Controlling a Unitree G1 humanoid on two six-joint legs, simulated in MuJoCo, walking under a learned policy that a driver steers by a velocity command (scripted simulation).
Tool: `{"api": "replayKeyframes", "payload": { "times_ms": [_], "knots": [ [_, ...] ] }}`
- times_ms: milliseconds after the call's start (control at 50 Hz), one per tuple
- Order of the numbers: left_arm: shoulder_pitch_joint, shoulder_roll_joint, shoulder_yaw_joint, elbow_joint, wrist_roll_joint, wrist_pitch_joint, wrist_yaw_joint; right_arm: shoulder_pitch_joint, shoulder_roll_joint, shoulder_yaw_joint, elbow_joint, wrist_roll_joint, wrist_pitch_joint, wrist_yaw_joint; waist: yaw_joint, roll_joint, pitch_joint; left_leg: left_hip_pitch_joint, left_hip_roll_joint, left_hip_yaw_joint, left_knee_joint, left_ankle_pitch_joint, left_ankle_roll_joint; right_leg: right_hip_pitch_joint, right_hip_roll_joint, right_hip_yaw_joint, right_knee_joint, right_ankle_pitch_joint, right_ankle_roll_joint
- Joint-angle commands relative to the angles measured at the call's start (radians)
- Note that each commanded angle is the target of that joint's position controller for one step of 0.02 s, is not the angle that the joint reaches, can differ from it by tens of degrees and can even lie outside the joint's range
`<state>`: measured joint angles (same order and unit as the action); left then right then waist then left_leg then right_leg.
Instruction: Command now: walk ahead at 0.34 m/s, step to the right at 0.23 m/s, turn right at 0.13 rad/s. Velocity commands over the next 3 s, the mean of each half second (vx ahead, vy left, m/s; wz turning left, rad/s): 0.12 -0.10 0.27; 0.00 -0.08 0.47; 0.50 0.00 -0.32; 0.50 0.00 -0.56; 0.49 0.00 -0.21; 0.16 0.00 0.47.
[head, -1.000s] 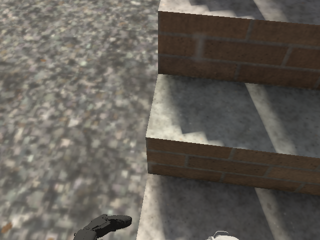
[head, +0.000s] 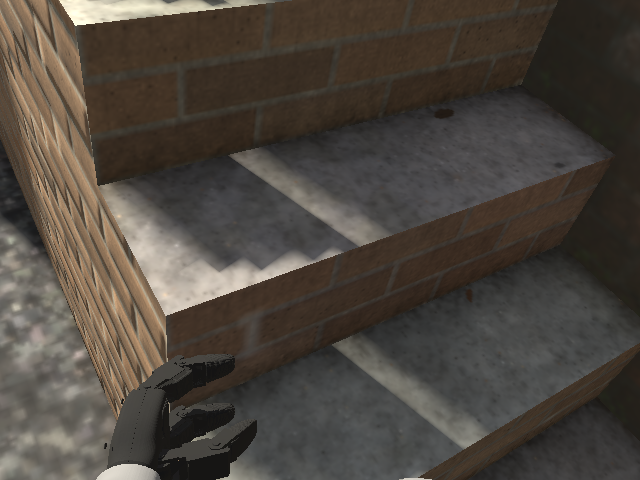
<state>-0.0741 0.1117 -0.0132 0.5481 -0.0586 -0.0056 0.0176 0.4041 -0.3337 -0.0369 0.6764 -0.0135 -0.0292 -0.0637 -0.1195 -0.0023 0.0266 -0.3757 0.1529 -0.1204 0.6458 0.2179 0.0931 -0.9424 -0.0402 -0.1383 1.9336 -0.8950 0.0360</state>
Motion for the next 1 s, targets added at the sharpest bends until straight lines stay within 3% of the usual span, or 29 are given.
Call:
{"api": "replayKeyframes", "payload": {
  "times_ms": [20,80,120,160,200,220,280,340,360,380,400,420,440,460,480,520,560,580,620,640,660,680,700,740,780,840,880,920,1000],
  "knots": [
    [-0.503,-0.169,-0.061,-0.212,-0.014,-0.053,-0.025,0.769,0.134,0.041,0.303,0.027,0.021,0.012,-0.323,-0.050,-0.216,0.284,0.042,0.047,-0.315,0.316,0.002,0.197,-0.073,-0.068,0.195,0.223,0.027],
    [-0.463,-0.294,-0.064,-0.254,-0.014,-0.022,-0.047,0.552,0.065,0.072,0.331,0.016,0.018,0.028,-0.115,0.159,-0.076,0.045,-0.035,-0.086,-0.363,0.463,-0.214,0.015,-0.033,-0.173,0.768,0.036,0.133],
    [0.002,-0.302,-0.043,-0.202,0.031,0.017,-0.020,0.211,-0.114,0.031,0.294,-0.015,0.016,0.042,0.225,0.678,0.220,-0.247,-0.164,-0.428,-0.558,0.460,-0.286,-0.110,0.068,-0.250,1.073,-0.018,0.189],
    [-0.224,-0.210,-0.030,-0.264,0.057,0.029,0.006,0.206,-0.088,0.031,0.250,-0.049,0.015,-0.033,0.085,0.243,0.037,0.111,-0.064,-0.650,-0.436,0.395,-0.263,-0.182,0.089,-0.042,0.952,0.254,0.180],
    [-0.122,-0.130,0.019,-0.187,0.018,0.088,0.003,0.102,-0.103,0.007,0.156,-0.005,0.013,-0.103,0.131,0.017,-0.193,0.405,0.060,-0.914,-0.506,-0.384,-0.276,-0.116,0.101,0.183,0.655,0.434,0.135],
    [-0.115,-0.097,0.013,-0.153,0.050,0.090,0.013,0.005,-0.053,-0.006,0.084,0.055,0.057,-0.118,0.114,-0.038,-0.181,0.455,-0.046,-0.667,-0.491,-0.557,-0.262,-0.035,0.089,0.167,0.219,0.427,0.092],
    [-0.257,0.144,0.095,-0.105,0.119,0.046,0.028,0.416,0.078,-0.048,0.137,-0.010,0.122,-0.060,-0.094,0.294,0.008,-0.222,-0.278,-0.403,-0.899,-0.688,-0.344,0.751,0.255,-0.100,-0.610,0.585,0.100],
    [0.026,0.079,0.114,0.005,0.100,0.030,0.000,0.193,0.001,-0.082,0.042,0.035,0.140,-0.043,0.111,0.361,-0.142,-0.306,-0.275,-0.297,-0.853,-0.774,-0.279,1.028,0.327,-0.074,-0.645,0.545,0.051],
    [0.157,0.093,0.122,0.077,0.104,0.033,0.011,0.012,-0.038,-0.105,-0.040,0.045,0.136,-0.048,0.202,0.259,-0.118,-0.389,-0.285,-0.272,-0.783,-0.825,-0.318,1.150,0.302,-0.014,-0.871,0.503,-0.012],
    [0.232,0.075,0.126,0.140,0.093,0.038,0.033,-0.182,-0.047,-0.114,-0.109,0.083,0.116,-0.039,0.304,-0.104,-0.116,-0.328,-0.329,-0.281,-0.253,-0.961,-0.346,1.057,0.152,0.153,-1.197,0.546,-0.117],
    [0.018,-0.055,0.088,0.136,0.080,0.042,0.026,-0.096,0.088,-0.085,-0.093,0.085,0.086,-0.017,0.155,-0.586,-0.160,-0.034,-0.449,-0.160,0.714,-1.064,-0.296,0.598,-0.055,0.191,-1.414,0.766,-0.137],
    [-0.148,-0.099,0.036,0.133,0.112,0.050,0.004,0.189,0.110,-0.084,-0.046,0.089,0.085,-0.016,-0.076,-0.520,-0.153,0.013,-0.432,-0.171,1.226,-1.093,-0.259,0.270,-0.182,0.131,-1.592,0.895,-0.172],
    [-0.370,0.011,0.031,0.072,0.102,0.067,-0.016,0.534,0.191,-0.071,0.032,0.072,0.110,-0.006,-0.279,-0.420,-0.155,0.002,-0.381,-0.213,1.562,-1.197,-0.257,0.191,-0.342,0.219,-1.585,0.968,-0.218],
    [-0.475,0.114,0.059,0.004,0.075,0.066,-0.018,0.734,0.169,-0.067,0.123,0.059,0.152,0.002,-0.330,-0.278,-0.071,-0.016,-0.312,-0.109,1.642,-1.128,-0.307,0.144,-0.522,0.128,-1.711,1.003,-0.258],
    [-0.496,0.358,0.111,0.022,0.050,0.013,-0.004,0.777,0.148,-0.055,0.104,0.062,0.184,-0.021,-0.363,-0.431,-0.013,0.035,-0.130,-0.021,1.883,-0.837,-0.310,-0.104,-0.700,0.530,-1.889,0.384,-0.362],
    [-0.393,0.203,0.071,0.082,-0.035,-0.019,0.058,0.457,-0.043,-0.062,0.099,-0.014,0.192,-0.040,-0.220,0.108,0.105,-0.004,-0.109,-0.050,1.608,-0.682,-0.250,0.019,-0.382,0.391,-1.714,0.270,-0.125],
    [-0.216,0.303,0.105,0.141,-0.018,-0.015,0.088,0.145,0.048,0.000,0.050,-0.072,0.201,0.008,-0.065,0.131,0.180,-0.175,-0.020,-0.090,0.589,-0.961,-0.116,0.365,-0.201,0.105,-1.383,0.400,-0.007],
    [-0.039,0.352,0.129,0.178,0.015,-0.010,0.104,0.062,0.036,0.000,0.036,-0.055,0.187,0.031,0.021,0.079,0.116,-0.116,-0.041,-0.002,0.400,-1.073,-0.086,0.431,-0.215,0.059,-1.308,0.407,-0.012],
    [0.013,0.316,0.142,0.170,0.007,0.010,0.093,0.259,0.062,-0.014,0.128,-0.010,0.156,0.061,-0.050,0.210,0.051,0.172,-0.140,0.154,0.154,-0.978,-0.049,0.233,-0.166,-0.054,-0.885,0.255,0.010],
    [-0.080,0.252,0.138,0.124,-0.016,0.033,0.063,0.403,0.162,0.019,0.197,-0.015,0.126,0.092,-0.107,0.412,0.156,0.158,-0.206,0.065,0.173,-0.814,0.004,-0.076,-0.124,-0.040,-0.390,0.096,0.029],
    [-0.032,0.094,0.111,0.026,0.022,0.039,0.035,0.228,0.106,0.050,0.114,0.005,0.055,0.108,0.104,0.763,0.216,-0.136,-0.093,-0.563,-0.015,-0.265,0.077,-0.346,-0.085,0.153,-0.154,-0.021,0.023],
    [-0.488,0.105,0.101,-0.158,0.075,0.041,0.022,0.316,-0.038,0.016,0.075,-0.020,-0.013,0.104,-0.133,0.722,0.349,-0.436,0.019,-1.182,-0.661,-0.988,0.083,-0.511,-0.070,0.221,-0.054,-0.053,-0.001],
    [-0.477,0.104,0.085,-0.160,0.045,0.032,0.052,0.119,-0.079,0.018,0.031,-0.050,-0.030,0.084,-0.009,0.345,0.439,-0.479,0.041,-1.113,-0.651,-1.333,-0.002,-0.485,-0.023,0.240,-0.024,0.207,-0.036],
    [-0.096,0.141,0.085,0.035,0.074,0.048,0.096,-0.154,-0.239,-0.030,-0.037,-0.079,0.025,0.036,0.128,0.248,0.310,-0.479,-0.013,-0.745,-0.446,-1.140,-0.098,-0.153,0.011,0.212,-0.076,0.485,-0.005],
    [0.024,0.216,0.108,0.064,0.085,0.052,0.111,-0.199,-0.122,-0.019,-0.034,-0.041,0.062,0.012,0.147,0.356,0.178,-0.411,-0.076,-0.513,-0.356,-1.006,-0.056,0.068,0.034,0.179,-0.118,0.663,0.069],
    [-0.007,0.183,0.093,0.037,0.052,0.042,0.116,-0.037,0.050,0.005,-0.019,0.000,0.077,-0.016,0.070,0.204,0.073,-0.070,-0.066,-0.479,-0.278,-0.812,-0.007,0.007,0.046,0.181,-0.196,0.668,0.053],
    [0.101,0.171,0.086,0.089,0.079,0.120,0.080,0.069,0.021,-0.011,-0.013,0.002,0.023,-0.032,0.066,0.025,0.045,0.224,0.005,-0.565,-0.259,-0.754,-0.159,-0.159,0.031,0.256,-0.193,0.688,0.018],
    [0.218,0.169,0.080,0.119,0.068,0.126,0.057,-0.027,0.043,-0.002,-0.048,0.038,0.012,-0.037,0.119,0.086,-0.041,0.257,-0.019,-0.443,-0.288,-0.619,-0.201,-0.037,0.053,0.243,-0.279,0.705,0.010],
    [0.357,0.221,0.088,0.174,0.053,0.116,0.052,-0.193,0.014,0.014,-0.130,0.017,0.018,-0.032,0.146,0.115,-0.089,0.171,-0.044,-0.282,-0.331,-0.573,-0.151,0.194,0.144,0.210,-0.302,0.653,0.033]
  ]
}}
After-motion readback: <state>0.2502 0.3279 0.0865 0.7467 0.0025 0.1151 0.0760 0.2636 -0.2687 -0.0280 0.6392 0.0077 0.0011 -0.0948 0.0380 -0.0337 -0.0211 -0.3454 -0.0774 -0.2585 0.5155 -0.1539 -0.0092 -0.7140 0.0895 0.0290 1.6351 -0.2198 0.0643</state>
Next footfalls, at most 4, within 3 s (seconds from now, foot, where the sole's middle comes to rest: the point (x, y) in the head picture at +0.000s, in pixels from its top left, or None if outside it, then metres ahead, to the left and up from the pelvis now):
0.08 left None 0.08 0.12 -0.93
0.42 right None -0.21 0.11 -0.93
0.64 left None -0.51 0.50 -0.93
1.16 right None -0.61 0.33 -0.93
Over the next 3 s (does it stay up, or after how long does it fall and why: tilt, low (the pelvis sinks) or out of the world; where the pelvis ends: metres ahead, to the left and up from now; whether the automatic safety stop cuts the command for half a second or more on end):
stays up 0.12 0.52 -0.16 its command is cut before an obstacle from the start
